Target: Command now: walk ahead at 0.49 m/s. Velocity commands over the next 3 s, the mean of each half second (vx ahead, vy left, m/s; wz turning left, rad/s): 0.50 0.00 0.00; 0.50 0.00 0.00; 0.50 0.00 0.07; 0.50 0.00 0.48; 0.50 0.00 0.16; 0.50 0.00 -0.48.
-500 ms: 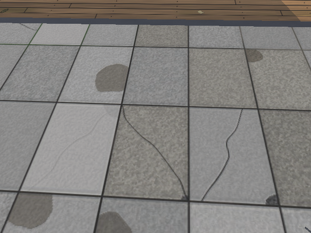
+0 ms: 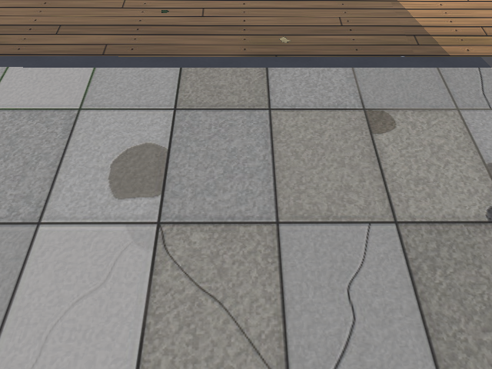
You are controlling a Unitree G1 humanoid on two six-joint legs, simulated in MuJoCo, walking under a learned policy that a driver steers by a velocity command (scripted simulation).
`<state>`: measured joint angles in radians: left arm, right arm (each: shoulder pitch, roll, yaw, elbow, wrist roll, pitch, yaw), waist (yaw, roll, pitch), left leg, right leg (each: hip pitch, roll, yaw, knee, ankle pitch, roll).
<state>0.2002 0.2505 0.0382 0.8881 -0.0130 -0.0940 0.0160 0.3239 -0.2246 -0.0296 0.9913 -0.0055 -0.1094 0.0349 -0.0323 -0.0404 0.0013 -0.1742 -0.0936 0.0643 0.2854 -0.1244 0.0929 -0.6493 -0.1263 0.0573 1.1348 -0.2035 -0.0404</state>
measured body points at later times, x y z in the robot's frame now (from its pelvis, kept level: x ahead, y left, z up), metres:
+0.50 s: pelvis +0.27 -0.08 +0.00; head +0.29 -0.10 +0.45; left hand +0.33 +0.18 -0.12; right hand +0.36 -0.35 -0.14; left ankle +0.27 +0.08 -0.66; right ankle +0.29 -0.16 -0.74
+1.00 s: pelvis +0.55 -0.01 -0.01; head +0.57 +0.00 +0.44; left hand +0.57 +0.25 -0.15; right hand +0.67 -0.27 -0.13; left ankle +0.61 +0.07 -0.74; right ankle +0.44 -0.16 -0.65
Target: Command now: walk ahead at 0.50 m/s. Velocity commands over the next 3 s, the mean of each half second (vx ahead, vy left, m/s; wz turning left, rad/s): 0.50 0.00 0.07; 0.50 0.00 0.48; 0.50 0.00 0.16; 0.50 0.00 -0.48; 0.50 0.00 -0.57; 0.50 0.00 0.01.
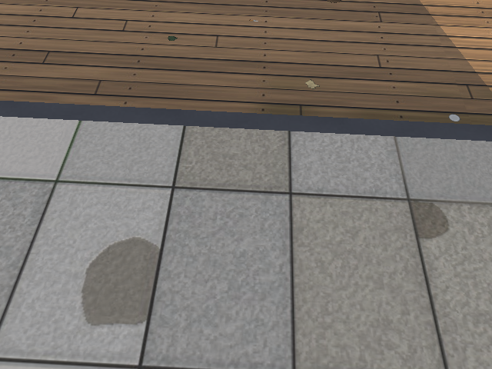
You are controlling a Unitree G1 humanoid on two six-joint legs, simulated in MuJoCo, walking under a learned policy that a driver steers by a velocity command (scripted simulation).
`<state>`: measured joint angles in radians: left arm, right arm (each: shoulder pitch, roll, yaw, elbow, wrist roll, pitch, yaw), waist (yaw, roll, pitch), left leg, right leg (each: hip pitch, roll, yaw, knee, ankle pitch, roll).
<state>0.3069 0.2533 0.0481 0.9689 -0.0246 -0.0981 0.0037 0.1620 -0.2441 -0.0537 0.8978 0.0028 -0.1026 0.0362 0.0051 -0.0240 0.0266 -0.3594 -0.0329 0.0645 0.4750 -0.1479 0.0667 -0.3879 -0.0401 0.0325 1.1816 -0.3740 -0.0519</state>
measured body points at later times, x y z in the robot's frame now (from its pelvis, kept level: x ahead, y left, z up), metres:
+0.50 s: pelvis +0.27 -0.05 -0.01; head +0.31 -0.06 +0.44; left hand +0.46 +0.19 -0.11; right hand +0.25 -0.32 -0.16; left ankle +0.09 +0.08 -0.68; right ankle +0.38 -0.15 -0.74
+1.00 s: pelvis +0.53 +0.01 -0.02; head +0.55 +0.03 +0.43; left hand +0.44 +0.27 -0.16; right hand +0.79 -0.16 -0.11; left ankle +0.61 +0.13 -0.74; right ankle +0.39 -0.16 -0.73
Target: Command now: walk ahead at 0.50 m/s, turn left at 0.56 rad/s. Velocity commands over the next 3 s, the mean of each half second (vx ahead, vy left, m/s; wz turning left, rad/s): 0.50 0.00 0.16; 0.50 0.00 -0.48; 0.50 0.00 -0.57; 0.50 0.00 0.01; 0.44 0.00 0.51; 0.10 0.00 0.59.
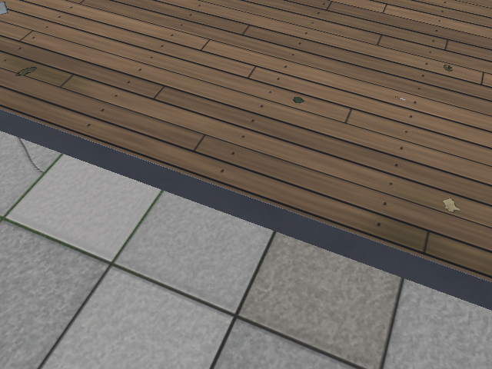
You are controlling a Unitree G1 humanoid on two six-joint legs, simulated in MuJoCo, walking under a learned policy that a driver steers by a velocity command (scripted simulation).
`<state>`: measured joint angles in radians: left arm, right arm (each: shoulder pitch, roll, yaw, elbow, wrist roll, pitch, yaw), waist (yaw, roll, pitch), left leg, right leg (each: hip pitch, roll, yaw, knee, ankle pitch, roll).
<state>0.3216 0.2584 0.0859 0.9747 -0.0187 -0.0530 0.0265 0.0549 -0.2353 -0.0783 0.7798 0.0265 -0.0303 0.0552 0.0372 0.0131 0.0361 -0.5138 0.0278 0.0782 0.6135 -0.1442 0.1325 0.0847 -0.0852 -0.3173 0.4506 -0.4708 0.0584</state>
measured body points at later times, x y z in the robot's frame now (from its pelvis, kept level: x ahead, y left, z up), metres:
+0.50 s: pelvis +0.29 +0.01 +0.01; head +0.31 +0.02 +0.46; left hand +0.45 +0.25 -0.10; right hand +0.33 -0.26 -0.12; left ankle +0.12 +0.09 -0.72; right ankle +0.48 -0.11 -0.69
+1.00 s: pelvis +0.62 -0.02 +0.02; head +0.64 -0.03 +0.46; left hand +0.66 +0.23 -0.12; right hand +0.80 -0.28 -0.07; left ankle +0.80 +0.07 -0.71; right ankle +0.48 -0.10 -0.72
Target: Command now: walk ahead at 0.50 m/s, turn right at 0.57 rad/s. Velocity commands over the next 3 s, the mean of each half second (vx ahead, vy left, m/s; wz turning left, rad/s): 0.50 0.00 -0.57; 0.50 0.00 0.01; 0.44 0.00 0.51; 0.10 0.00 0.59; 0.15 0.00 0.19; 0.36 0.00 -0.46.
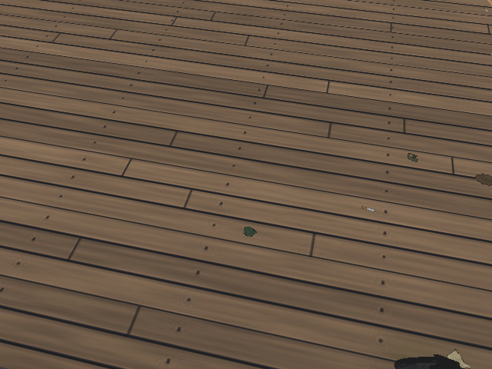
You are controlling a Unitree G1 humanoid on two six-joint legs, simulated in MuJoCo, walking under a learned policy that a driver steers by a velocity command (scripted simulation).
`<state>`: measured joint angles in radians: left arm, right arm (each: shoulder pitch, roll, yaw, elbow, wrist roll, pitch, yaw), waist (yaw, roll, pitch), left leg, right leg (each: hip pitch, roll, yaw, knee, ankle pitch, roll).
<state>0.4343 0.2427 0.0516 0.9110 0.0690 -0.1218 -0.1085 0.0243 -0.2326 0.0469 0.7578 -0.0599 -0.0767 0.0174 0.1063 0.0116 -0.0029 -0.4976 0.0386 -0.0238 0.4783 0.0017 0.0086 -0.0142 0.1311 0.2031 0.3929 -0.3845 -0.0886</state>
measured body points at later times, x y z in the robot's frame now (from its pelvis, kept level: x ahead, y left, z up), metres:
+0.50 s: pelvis +0.27 -0.03 -0.02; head +0.28 -0.05 +0.43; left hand +0.51 +0.10 -0.12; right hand +0.12 -0.23 -0.17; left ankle +0.15 +0.14 -0.73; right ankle +0.41 -0.23 -0.72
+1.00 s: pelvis +0.57 -0.22 -0.12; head +0.58 -0.22 +0.33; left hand +0.66 +0.03 -0.26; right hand +0.65 -0.50 -0.23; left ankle +0.78 -0.12 -0.79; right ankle +0.46 -0.27 -0.85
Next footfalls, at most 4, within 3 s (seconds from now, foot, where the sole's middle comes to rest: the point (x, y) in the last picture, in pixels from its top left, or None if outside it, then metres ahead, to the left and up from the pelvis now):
0.02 left None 0.18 0.14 -0.77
0.66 right None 0.50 -0.28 -0.89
1.16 left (334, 277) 0.86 -0.17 -0.89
1.60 right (384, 224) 1.10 -0.35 -0.89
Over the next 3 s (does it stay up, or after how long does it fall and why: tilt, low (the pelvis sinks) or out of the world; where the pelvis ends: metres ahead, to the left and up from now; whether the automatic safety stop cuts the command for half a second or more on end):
stays up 1.23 -0.19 -0.12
